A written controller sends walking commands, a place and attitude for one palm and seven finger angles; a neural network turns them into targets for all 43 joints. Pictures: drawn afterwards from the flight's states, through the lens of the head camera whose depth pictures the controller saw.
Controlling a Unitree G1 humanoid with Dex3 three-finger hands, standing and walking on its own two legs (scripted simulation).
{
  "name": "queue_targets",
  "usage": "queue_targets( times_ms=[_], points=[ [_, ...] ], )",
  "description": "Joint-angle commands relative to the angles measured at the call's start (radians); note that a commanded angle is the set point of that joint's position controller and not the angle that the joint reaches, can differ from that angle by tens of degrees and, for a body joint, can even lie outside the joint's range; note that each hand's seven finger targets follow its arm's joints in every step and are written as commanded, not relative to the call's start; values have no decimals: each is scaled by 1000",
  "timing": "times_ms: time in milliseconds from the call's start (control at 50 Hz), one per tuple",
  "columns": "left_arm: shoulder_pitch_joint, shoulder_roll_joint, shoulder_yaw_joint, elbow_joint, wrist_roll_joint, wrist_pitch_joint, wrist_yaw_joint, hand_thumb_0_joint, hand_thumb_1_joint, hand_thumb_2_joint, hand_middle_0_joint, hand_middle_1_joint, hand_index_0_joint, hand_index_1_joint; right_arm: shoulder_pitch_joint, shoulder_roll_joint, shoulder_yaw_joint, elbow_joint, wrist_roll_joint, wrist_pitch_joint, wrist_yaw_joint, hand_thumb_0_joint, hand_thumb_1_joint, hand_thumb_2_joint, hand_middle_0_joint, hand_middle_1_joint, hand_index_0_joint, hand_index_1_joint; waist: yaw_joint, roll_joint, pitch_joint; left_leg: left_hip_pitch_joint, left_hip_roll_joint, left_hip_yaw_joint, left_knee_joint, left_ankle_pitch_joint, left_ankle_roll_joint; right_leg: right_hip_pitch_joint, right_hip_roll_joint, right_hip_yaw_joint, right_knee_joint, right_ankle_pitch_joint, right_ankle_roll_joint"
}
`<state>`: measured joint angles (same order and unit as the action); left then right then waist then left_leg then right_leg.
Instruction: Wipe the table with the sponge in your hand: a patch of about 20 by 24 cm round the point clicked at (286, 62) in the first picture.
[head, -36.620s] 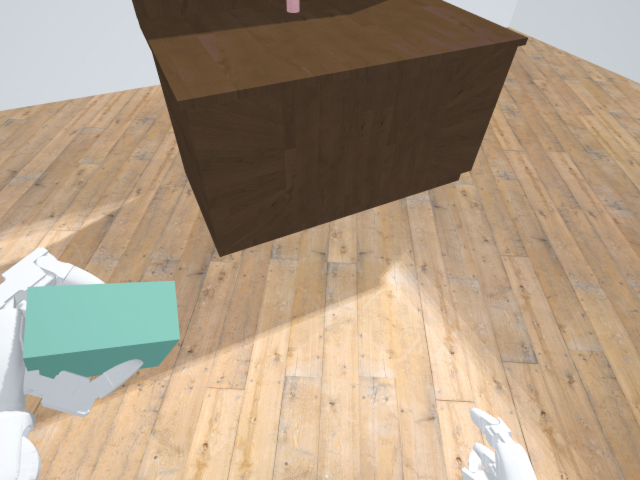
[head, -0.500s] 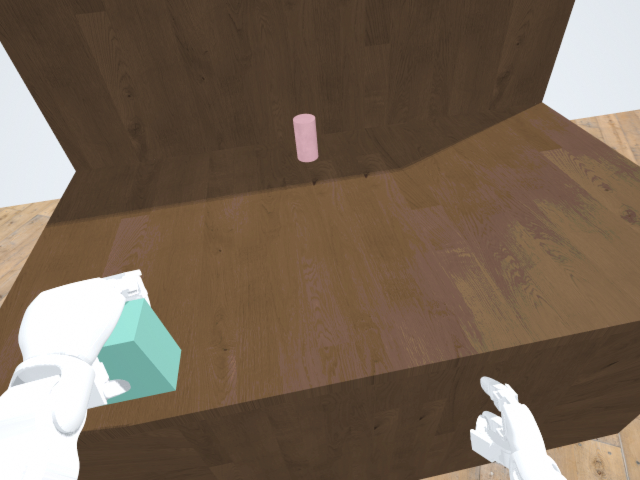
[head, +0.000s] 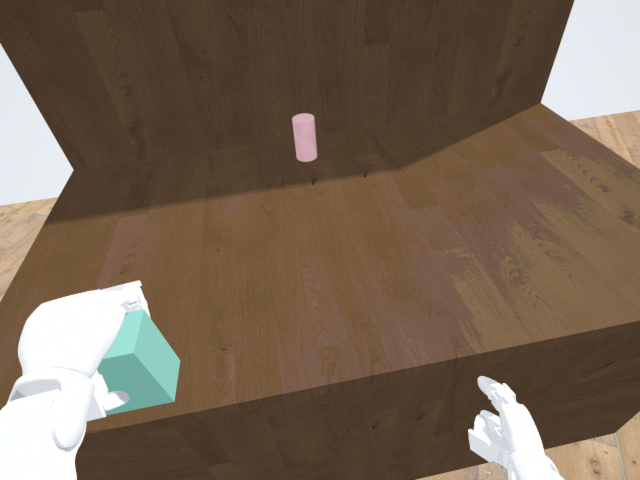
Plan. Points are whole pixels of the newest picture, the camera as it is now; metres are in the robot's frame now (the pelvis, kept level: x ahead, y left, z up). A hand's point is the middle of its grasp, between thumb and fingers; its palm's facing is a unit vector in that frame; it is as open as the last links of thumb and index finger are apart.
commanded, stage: bring the sponge back beside the body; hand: left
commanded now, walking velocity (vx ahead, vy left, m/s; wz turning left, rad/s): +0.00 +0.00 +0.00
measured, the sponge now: (118, 374) +0.18 +0.28 +0.07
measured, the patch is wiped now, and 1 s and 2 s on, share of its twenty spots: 1.00 1.00 1.00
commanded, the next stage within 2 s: step back with the hand held close in 0.24 s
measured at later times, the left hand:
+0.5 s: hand (141, 332) +0.21 +0.25 +0.12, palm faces +0.26 -0.77 -0.58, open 10.0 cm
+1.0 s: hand (100, 353) +0.17 +0.26 +0.15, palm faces +0.34 -0.85 -0.40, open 10.0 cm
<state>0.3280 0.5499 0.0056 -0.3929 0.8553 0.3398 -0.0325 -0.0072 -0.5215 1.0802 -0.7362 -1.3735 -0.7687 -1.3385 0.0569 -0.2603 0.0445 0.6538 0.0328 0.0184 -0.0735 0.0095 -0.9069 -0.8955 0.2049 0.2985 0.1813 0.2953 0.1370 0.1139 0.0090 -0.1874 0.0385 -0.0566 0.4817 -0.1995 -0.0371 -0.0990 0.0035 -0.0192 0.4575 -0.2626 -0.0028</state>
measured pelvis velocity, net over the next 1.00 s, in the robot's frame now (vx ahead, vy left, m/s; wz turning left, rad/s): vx -0.04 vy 0.03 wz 0.00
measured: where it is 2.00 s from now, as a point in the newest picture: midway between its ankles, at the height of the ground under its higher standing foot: outside the picture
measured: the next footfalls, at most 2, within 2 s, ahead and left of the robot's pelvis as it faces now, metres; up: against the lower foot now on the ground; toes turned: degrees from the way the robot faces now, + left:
right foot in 1.56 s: -0.08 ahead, -0.11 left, +0.00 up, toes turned +2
left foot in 1.82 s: -0.18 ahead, +0.14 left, +0.00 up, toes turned +4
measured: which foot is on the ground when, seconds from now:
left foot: down 0.00-1.00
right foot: down 0.00-1.00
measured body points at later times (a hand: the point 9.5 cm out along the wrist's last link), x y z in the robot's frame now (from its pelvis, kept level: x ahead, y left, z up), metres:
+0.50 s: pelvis +0.00 +0.00 -0.01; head +0.00 -0.01 +0.44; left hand +0.19 +0.29 +0.16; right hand +0.23 -0.20 -0.07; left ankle +0.05 +0.14 -0.74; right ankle +0.00 -0.12 -0.74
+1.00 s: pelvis -0.04 +0.03 -0.02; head -0.03 +0.04 +0.43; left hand +0.15 +0.31 +0.17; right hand +0.13 -0.21 -0.08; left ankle +0.05 +0.14 -0.74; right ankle +0.00 -0.12 -0.74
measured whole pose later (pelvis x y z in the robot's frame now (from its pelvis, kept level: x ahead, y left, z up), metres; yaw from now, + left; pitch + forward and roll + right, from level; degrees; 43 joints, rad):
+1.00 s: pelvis -0.04 +0.03 -0.02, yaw +0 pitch +2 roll -3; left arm 0.53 0.39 0.33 -0.58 -0.05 -0.12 0.13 -0.01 -0.52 1.08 -0.73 -1.38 -0.77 -1.34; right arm 0.22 -0.23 0.03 0.55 0.01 -0.08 -0.09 0.01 -0.91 -0.90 0.21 0.30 0.20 0.30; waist -0.01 0.01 -0.02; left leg -0.50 0.01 -0.09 0.69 -0.22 0.00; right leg -0.38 0.00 -0.03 0.62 -0.26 0.03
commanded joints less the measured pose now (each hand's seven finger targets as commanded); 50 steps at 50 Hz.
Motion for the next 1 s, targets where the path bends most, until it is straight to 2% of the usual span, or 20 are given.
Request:
queue_targets(
  times_ms=[0, 220, 260, 340, 360, 380, 400, 420, 440, 460, 480, 500, 540, 560, 580, 640, 740, 840, 960, 980],
  points=[
    [-197, 218, 180, -208, 40, -7, 55, 0, 100, 1300, -1200, -1600, -1200, -1600, -255, -86, -29, -198, 0, -79, -5, 0, -900, -900, 200, 300, 200, 300, 12, -26, -122, 84, -53, -2, -63, 92, 61, -70, 15, 37, -121, 48, -53],
    [-166, 203, 165, -204, 23, 1, 35, 0, 100, 1300, -1200, -1600, -1200, -1600, -258, -94, -29, -206, -3, -72, -2, 0, -900, -900, 200, 300, 200, 300, 14, -26, -129, 83, -54, 6, -55, 115, 65, -55, 10, 27, -120, 89, -50],
    [-182, 252, 214, -240, 25, -6, 44, 0, 100, 1300, -1200, -1600, -1200, -1600, -277, -98, -31, -203, 5, -78, -2, 0, -900, -900, 200, 300, 200, 300, 11, -3, -125, 85, -50, -8, -62, 104, 61, -49, 19, 66, -117, 82, -57],
    [-157, 179, 153, -81, 45, 4, 43, 0, 100, 1300, -1200, -1600, -1200, -1600, -235, -99, -32, -186, 0, -61, -6, 0, -900, -900, 200, 300, 200, 300, -4, -77, -71, 64, -50, 9, -59, 88, 61, -95, 17, 32, -129, 56, -46],
    [-458, 25, 348, -304, -814, -225, 87, 0, 100, 1300, -1200, -1600, -1200, -1600, -126, -57, -10, -396, 28, -72, -5, 0, -900, -900, 200, 300, 200, 300, -119, -135, 181, 47, -35, -9, 3, -159, 79, -348, -6, 139, -220, -8, -36],
    [-194, 86, 376, -95, -827, -308, 96, 0, 100, 1300, -1200, -1600, -1200, -1600, -42, -67, 6, -290, -16, -83, -9, 0, -900, -900, 200, 300, 200, 300, -88, -286, 79, 15, -30, -24, 48, -154, 90, -340, -25, 85, -189, -2, -44],
    [-120, 36, 334, -76, -840, -328, 93, 0, 100, 1300, -1200, -1600, -1200, -1600, -51, -48, 0, -291, -9, -81, -1, 0, -900, -900, 200, 300, 200, 300, -97, -295, 44, 9, -42, -11, 72, -144, 82, -333, -46, 91, -162, 27, -51],
    [-141, 61, 389, -172, -878, -359, 102, 0, 100, 1300, -1200, -1600, -1200, -1600, 19, -66, -18, -287, -6, -72, -4, 0, -900, -900, 200, 300, 200, 300, -98, -354, -21, 14, -27, -16, 117, -114, 76, -291, -87, 73, -144, 82, -41],
    [-157, 67, 397, -295, -896, -390, 111, 0, 100, 1300, -1200, -1600, -1200, -1600, 19, -67, -24, -296, -3, -78, -11, 0, -900, -900, 200, 300, 200, 300, -107, -289, -112, 46, -9, -6, 132, -58, 72, -260, -127, 80, -95, 182, -44],
    [-162, 124, 450, -395, -911, -420, 130, 0, 100, 1300, -1200, -1600, -1200, -1600, 11, -85, -27, -298, -11, -89, -21, 0, -900, -900, 200, 300, 200, 300, -107, -147, -166, 66, 4, -16, 98, -15, 72, -226, -132, 92, -44, 229, -45],
    [-90, 66, 429, -433, -913, -444, 135, 0, 100, 1300, -1200, -1600, -1200, -1600, 21, -90, -27, -298, -23, -94, -22, 0, -900, -900, 200, 300, 200, 300, -97, -15, -243, 55, 18, -41, 59, 46, 82, -162, -106, 39, 23, 260, -33],
    [-26, 68, 451, -505, -923, -457, 147, 0, 100, 1300, -1200, -1600, -1200, -1600, 16, -99, -38, -320, -21, -104, -23, 0, -900, -900, 200, 300, 200, 300, -90, 109, -272, 37, 41, -68, 31, 115, 89, -143, -85, 35, 61, 269, -23],
    [85, 59, 473, -567, -922, -474, 158, 0, 100, 1300, -1200, -1600, -1200, -1600, 29, -106, -47, -325, -23, -110, -12, 0, -900, -900, 200, 300, 200, 300, -84, 215, -251, -54, 53, -97, 30, 214, 96, -118, -56, 16, 89, 251, -12],
    [135, 96, 521, -548, -926, -477, 167, 0, 100, 1300, -1200, -1600, -1200, -1600, 32, -104, -47, -305, -26, -111, -11, 0, -900, -900, 200, 300, 200, 300, -84, 197, -219, -87, 54, -108, 25, 219, 92, -125, -53, 12, 89, 219, -12],
    [177, 39, 492, -511, -926, -486, 161, 0, 100, 1300, -1200, -1600, -1200, -1600, 48, -90, -43, -292, -28, -108, -5, 0, -900, -900, 200, 300, 200, 300, -88, 128, -211, -114, 52, -115, 37, 216, 91, -126, -42, 3, 74, 217, -10],
    [190, 30, 510, -428, -941, -500, 163, 0, 100, 1300, -1200, -1600, -1200, -1600, 64, -97, -70, -281, -15, -99, -10, 0, -900, -900, 200, 300, 200, 300, -114, -51, -221, -117, 57, -97, 110, 232, 70, -158, -89, 33, 52, 332, -17],
    [159, 10, 489, -312, -950, -505, 162, 0, 100, 1300, -1200, -1600, -1200, -1600, 62, -102, -88, -272, -3, -102, -25, 0, -900, -900, 200, 300, 200, 300, -132, -110, -195, -140, 52, -96, 99, 75, 68, -237, -96, 33, 59, 234, -9],
    [115, 16, 456, -395, -938, -526, 166, 0, 100, 1300, -1200, -1600, -1200, -1600, 34, -106, -77, -282, -7, -134, -29, 0, -900, -900, 200, 300, 200, 300, -131, -112, -138, -219, 33, -106, 65, -181, 78, -274, -97, 56, 27, 79, -15],
    [101, 83, 525, -523, -898, -566, 191, 0, 100, 1300, -1200, -1600, -1200, -1600, 30, -133, -76, -273, -27, -179, -27, 0, -900, -900, 200, 300, 200, 300, -120, 120, -120, -415, 80, -215, -123, -449, 122, -128, 2, 15, 152, -12, 10],
    [119, 32, 500, -492, -894, -571, 187, 0, 100, 1300, -1200, -1600, -1200, -1600, 52, -126, -73, -266, -33, -181, -25, 0, -900, -900, 200, 300, 200, 300, -120, 123, -135, -468, 89, -233, -139, -495, 133, -70, 30, 1, 190, -2, 17]
  ],
)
